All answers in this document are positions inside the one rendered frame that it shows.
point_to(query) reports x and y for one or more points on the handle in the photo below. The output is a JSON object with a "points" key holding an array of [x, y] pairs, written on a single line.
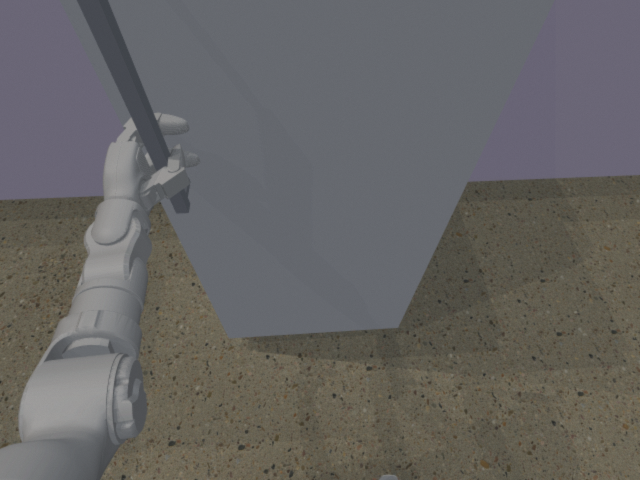
{"points": [[107, 34]]}

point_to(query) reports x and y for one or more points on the left robot upper arm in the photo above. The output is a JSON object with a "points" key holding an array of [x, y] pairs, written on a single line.
{"points": [[77, 412]]}

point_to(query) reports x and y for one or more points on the left robot forearm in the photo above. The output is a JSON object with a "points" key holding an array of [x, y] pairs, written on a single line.
{"points": [[109, 299]]}

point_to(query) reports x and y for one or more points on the fridge door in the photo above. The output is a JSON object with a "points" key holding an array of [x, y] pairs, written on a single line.
{"points": [[335, 140]]}

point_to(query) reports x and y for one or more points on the left robot hand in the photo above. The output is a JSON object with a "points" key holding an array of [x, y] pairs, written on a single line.
{"points": [[129, 174]]}

